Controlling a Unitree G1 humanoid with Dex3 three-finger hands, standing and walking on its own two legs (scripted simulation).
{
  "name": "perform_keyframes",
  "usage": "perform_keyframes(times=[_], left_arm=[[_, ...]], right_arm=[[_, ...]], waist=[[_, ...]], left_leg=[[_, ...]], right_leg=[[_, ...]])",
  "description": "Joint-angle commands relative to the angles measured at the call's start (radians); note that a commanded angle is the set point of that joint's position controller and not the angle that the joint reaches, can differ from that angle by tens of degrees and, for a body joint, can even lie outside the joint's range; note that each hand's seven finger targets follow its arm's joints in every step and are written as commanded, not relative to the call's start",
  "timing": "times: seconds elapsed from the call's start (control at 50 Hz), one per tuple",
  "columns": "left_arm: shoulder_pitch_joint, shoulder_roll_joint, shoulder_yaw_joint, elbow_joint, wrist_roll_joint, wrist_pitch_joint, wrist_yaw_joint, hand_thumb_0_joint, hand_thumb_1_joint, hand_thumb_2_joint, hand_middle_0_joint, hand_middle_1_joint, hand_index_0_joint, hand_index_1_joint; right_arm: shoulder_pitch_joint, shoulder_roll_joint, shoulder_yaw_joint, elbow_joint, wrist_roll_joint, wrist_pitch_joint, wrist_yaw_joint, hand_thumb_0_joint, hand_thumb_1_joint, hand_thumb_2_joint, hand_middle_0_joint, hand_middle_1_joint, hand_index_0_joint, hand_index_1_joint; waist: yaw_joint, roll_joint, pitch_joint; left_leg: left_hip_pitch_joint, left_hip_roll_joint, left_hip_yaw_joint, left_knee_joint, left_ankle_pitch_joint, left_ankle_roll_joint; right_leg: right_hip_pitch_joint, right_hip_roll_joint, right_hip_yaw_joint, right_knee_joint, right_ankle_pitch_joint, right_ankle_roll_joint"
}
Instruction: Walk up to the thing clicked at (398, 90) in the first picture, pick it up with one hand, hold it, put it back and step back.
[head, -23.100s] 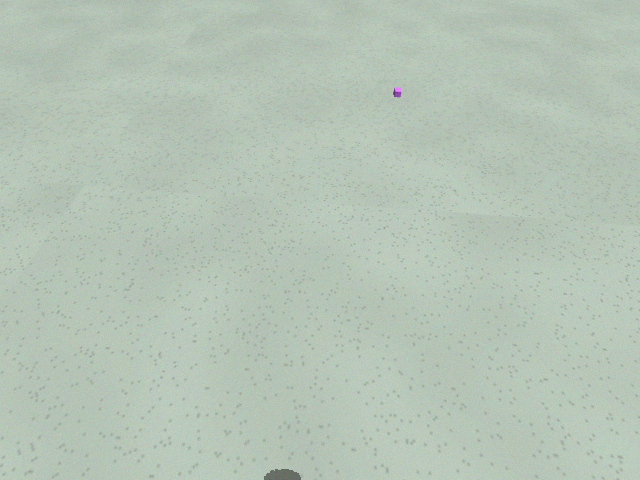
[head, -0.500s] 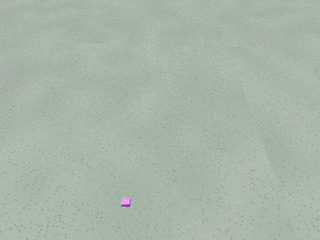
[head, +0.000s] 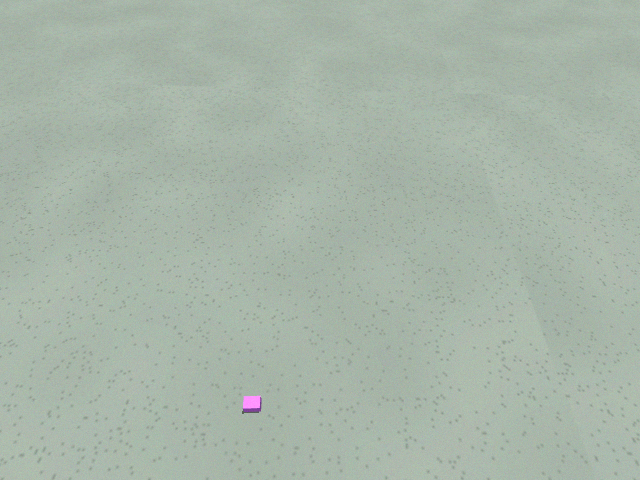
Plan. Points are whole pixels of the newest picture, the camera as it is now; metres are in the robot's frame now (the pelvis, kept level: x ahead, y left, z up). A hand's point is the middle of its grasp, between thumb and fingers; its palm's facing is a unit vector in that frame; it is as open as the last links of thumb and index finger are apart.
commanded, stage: stand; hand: left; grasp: from above
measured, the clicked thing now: (252, 403) +0.44 +0.21 -0.77
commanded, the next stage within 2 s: rise first in 0.56 s
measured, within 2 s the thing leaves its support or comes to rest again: neither
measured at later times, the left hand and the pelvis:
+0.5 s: hand out of the picture +0.07 +0.25 -0.16, palm faces -0.03 -0.94 -0.35, open 7.4 cm; pelvis +0.00 +0.00 +0.00, yaw +0 degrees
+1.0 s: hand out of the picture +0.15 +0.25 -0.18, palm faces -0.07 -0.93 -0.37, open 10.3 cm; pelvis -0.01 +0.00 -0.03, yaw +0 degrees
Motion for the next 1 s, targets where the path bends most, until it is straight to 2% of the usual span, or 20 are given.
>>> perform_keyframes(times=[0.0, 0.12, 0.2, 0.32, 0.54, 0.62, 0.64, 0.66, 0.68, 0.7, 0.72, 0.74, 0.76, 0.8, 0.82, 0.84, 0.86, 0.9, 0.96, 0.98], left_arm=[[-0.030, 0.215, 0.044, -0.061, -0.006, -0.021, 0.014, 0.000, 0.900, 0.900, -0.200, -0.300, -0.200, -0.301], [-0.026, 0.211, 0.042, -0.059, -0.006, -0.020, 0.014, 0.000, 0.900, 0.900, -0.200, -0.300, -0.200, -0.301], [-0.022, 0.210, 0.042, -0.058, -0.005, -0.018, 0.013, 0.000, 0.900, 0.900, -0.200, -0.300, -0.200, -0.301], [-0.029, 0.214, 0.043, -0.064, -0.004, -0.023, 0.014, 0.000, 0.900, 0.900, -0.200, -0.300, -0.200, -0.301], [-0.023, 0.207, 0.042, -0.060, -0.005, -0.020, 0.013, 0.000, 0.900, 0.900, -0.200, -0.300, -0.200, -0.301], [-0.021, 0.213, 0.044, -0.058, -0.005, -0.021, 0.014, 0.000, 0.900, 0.900, -0.200, -0.300, -0.200, -0.301], [-0.029, 0.217, 0.045, -0.059, -0.005, -0.022, 0.014, 0.000, 0.868, 0.891, -0.224, -0.374, -0.229, -0.367], [-0.380, 0.034, 0.042, -0.410, -0.056, -0.121, 0.028, 0.000, 0.788, 0.883, -0.294, -0.453, -0.260, -0.447], [-0.504, 0.099, 0.068, -0.359, -0.050, -0.111, 0.036, 0.000, 0.708, 0.890, -0.290, -0.470, -0.247, -0.514], [-0.312, 0.154, 0.114, -0.143, -0.035, -0.063, 0.041, 0.000, 0.628, 0.892, -0.273, -0.526, -0.233, -0.567], [-0.224, 0.155, 0.129, -0.088, -0.023, -0.047, 0.023, 0.000, 0.548, 0.874, -0.256, -0.601, -0.230, -0.627], [-0.287, 0.206, 0.148, -0.139, 0.001, -0.049, 0.013, 0.000, 0.468, 0.855, -0.233, -0.672, -0.223, -0.681], [-0.316, 0.269, 0.190, -0.176, 0.018, -0.055, 0.007, 0.000, 0.388, 0.850, -0.243, -0.715, -0.235, -0.723], [-0.159, 0.229, 0.200, -0.078, 0.074, -0.028, -0.023, 0.000, 0.228, 0.821, -0.239, -0.821, -0.251, -0.808], [-0.091, 0.220, 0.215, -0.081, 0.099, -0.014, -0.031, 0.000, 0.148, 0.829, -0.238, -0.826, -0.247, -0.816], [-0.086, 0.237, 0.239, -0.156, 0.107, -0.007, -0.031, 0.000, 0.068, 0.834, -0.244, -0.829, -0.249, -0.824], [-0.064, 0.235, 0.241, -0.199, 0.115, 0.010, -0.027, 0.000, -0.012, 0.840, -0.240, -0.845, -0.243, -0.842], [-0.080, 0.155, 0.181, -0.214, 0.126, 0.066, -0.021, 0.000, -0.145, 0.831, -0.272, -0.817, -0.265, -0.824], [-0.071, 0.152, 0.181, -0.291, 0.145, 0.136, -0.014, 0.000, -0.366, 0.853, -0.297, -0.802, -0.267, -0.832], [-0.056, 0.143, 0.182, -0.321, 0.144, 0.151, -0.011, 0.000, -0.381, 0.841, -0.302, -0.804, -0.275, -0.832]], right_arm=[[-0.026, -0.219, -0.046, -0.058, 0.002, -0.021, -0.017, 0.000, -0.900, -0.900, 0.200, 0.300, 0.200, 0.300], [-0.032, -0.221, -0.046, -0.058, 0.003, -0.021, -0.016, 0.000, -0.900, -0.900, 0.200, 0.300, 0.200, 0.300], [-0.034, -0.222, -0.046, -0.058, 0.002, -0.020, -0.016, 0.000, -0.900, -0.900, 0.200, 0.300, 0.200, 0.300], [-0.024, -0.217, -0.047, -0.061, 0.002, -0.020, -0.017, 0.000, -0.900, -0.900, 0.200, 0.300, 0.200, 0.300], [-0.025, -0.220, -0.047, -0.060, 0.002, -0.018, -0.016, 0.000, -0.900, -0.900, 0.200, 0.300, 0.200, 0.300], [-0.026, -0.219, -0.045, -0.062, 0.003, -0.020, -0.015, 0.000, -0.900, -0.900, 0.200, 0.300, 0.200, 0.300], [-0.019, -0.215, -0.045, -0.061, 0.001, -0.021, -0.016, 0.000, -0.918, -0.912, 0.199, 0.302, 0.200, 0.302], [-0.029, -0.044, 0.003, -0.346, 0.068, -0.073, -0.036, 0.000, -0.960, -0.915, 0.199, 0.300, 0.200, 0.300], [0.024, -0.075, -0.004, -0.289, 0.068, -0.072, -0.047, 0.000, -0.904, -0.901, 0.199, 0.300, 0.199, 0.300], [0.049, -0.104, -0.012, -0.275, 0.066, -0.061, -0.053, 0.000, -0.897, -0.901, 0.198, 0.300, 0.199, 0.300], [0.061, -0.105, -0.029, -0.300, 0.064, -0.051, -0.050, 0.000, -0.884, -0.896, 0.199, 0.300, 0.199, 0.300], [0.072, -0.108, -0.050, -0.326, 0.052, -0.053, -0.054, 0.000, -0.871, -0.891, 0.199, 0.300, 0.199, 0.300], [0.090, -0.107, -0.063, -0.332, 0.046, -0.061, -0.061, 0.000, -0.865, -0.889, 0.199, 0.300, 0.200, 0.300], [0.123, -0.098, -0.081, -0.360, 0.027, -0.066, -0.052, 0.000, -0.902, -0.898, 0.200, 0.300, 0.200, 0.300], [0.125, -0.095, -0.091, -0.384, 0.022, -0.065, -0.046, 0.000, -0.895, -0.896, 0.200, 0.300, 0.200, 0.300], [0.123, -0.093, -0.098, -0.415, 0.022, -0.068, -0.044, 0.000, -0.905, -0.898, 0.200, 0.300, 0.200, 0.300], [0.114, -0.085, -0.099, -0.443, 0.027, -0.067, -0.043, 0.000, -0.898, -0.896, 0.200, 0.300, 0.200, 0.300], [0.086, -0.077, -0.088, -0.483, 0.034, -0.065, -0.038, 0.000, -0.896, -0.895, 0.201, 0.300, 0.200, 0.300], [0.059, -0.073, -0.089, -0.547, 0.040, -0.066, -0.029, 0.000, -0.908, -0.901, 0.201, 0.300, 0.200, 0.300], [0.057, -0.065, -0.088, -0.561, 0.041, -0.068, -0.027, 0.000, -0.898, -0.899, 0.201, 0.300, 0.200, 0.300]], waist=[[0.002, 0.007, -0.084], [0.005, 0.007, -0.079], [0.005, 0.010, -0.061], [0.000, -0.003, -0.100], [0.004, 0.002, -0.069], [0.003, 0.006, -0.082], [0.001, 0.000, -0.077], [-0.110, 0.008, -0.017], [-0.080, 0.005, -0.069], [-0.070, -0.051, -0.017], [-0.035, -0.059, -0.021], [-0.032, -0.047, -0.104], [-0.020, -0.024, -0.203], [-0.011, -0.009, -0.253], [0.021, 0.020, -0.298], [0.039, 0.056, -0.350], [0.052, 0.087, -0.380], [0.024, 0.081, -0.275], [0.014, 0.043, -0.252], [0.012, 0.043, -0.261]], left_leg=[[-0.005, 0.112, -0.076, -0.045, 0.178, 0.028], [0.000, 0.116, -0.082, -0.051, 0.187, 0.029], [-0.015, 0.113, -0.080, -0.059, 0.126, 0.031], [0.001, 0.115, -0.076, -0.043, 0.182, 0.033], [-0.022, 0.109, -0.080, -0.055, 0.125, 0.031], [-0.008, 0.111, -0.081, -0.050, 0.164, 0.030], [-0.013, 0.112, -0.078, -0.048, 0.169, 0.029], [-0.139, -0.012, 0.048, 0.028, -0.001, 0.017], [-0.127, -0.020, 0.046, 0.043, -0.023, 0.019], [-0.178, -0.028, 0.048, 0.058, -0.059, 0.026], [-0.219, -0.017, 0.047, 0.100, -0.035, 0.023], [-0.224, -0.024, 0.050, 0.137, -0.009, 0.025], [-0.214, -0.024, 0.044, 0.168, 0.036, 0.022], [-0.283, -0.032, 0.037, 0.250, 0.095, 0.015], [-0.296, -0.037, 0.038, 0.278, 0.118, 0.011], [-0.278, -0.039, 0.037, 0.289, 0.152, 0.004], [-0.269, -0.041, 0.034, 0.281, 0.160, -0.002], [-0.328, -0.031, 0.024, 0.277, 0.110, -0.008], [-0.401, -0.013, 0.006, 0.316, 0.033, -0.006], [-0.414, -0.017, 0.013, 0.337, 0.007, -0.001]], right_leg=[[0.020, -0.098, 0.067, -0.027, 0.168, -0.049], [0.018, -0.095, 0.060, -0.025, 0.157, -0.049], [0.004, -0.096, 0.064, -0.034, 0.109, -0.049], [0.030, -0.101, 0.064, -0.023, 0.170, -0.049], [0.012, -0.096, 0.063, -0.037, 0.116, -0.049], [0.019, -0.098, 0.062, -0.027, 0.146, -0.050], [0.025, -0.102, 0.068, -0.027, 0.154, -0.051], [-0.216, 0.032, -0.037, 0.036, 0.037, -0.034], [-0.159, 0.027, -0.046, 0.044, 0.006, -0.033], [-0.180, 0.035, -0.055, 0.043, -0.043, -0.039], [-0.202, 0.040, -0.059, 0.083, -0.044, -0.042], [-0.196, 0.033, -0.052, 0.115, -0.022, -0.041], [-0.174, 0.027, -0.044, 0.154, 0.036, -0.037], [-0.202, 0.028, -0.043, 0.235, 0.095, -0.040], [-0.197, 0.028, -0.040, 0.265, 0.107, -0.046], [-0.177, 0.030, -0.039, 0.281, 0.125, -0.049], [-0.172, 0.033, -0.040, 0.280, 0.119, -0.053], [-0.245, 0.040, -0.050, 0.281, 0.056, -0.054], [-0.320, 0.049, -0.062, 0.323, -0.030, -0.053], [-0.339, 0.050, -0.063, 0.337, -0.051, -0.052]])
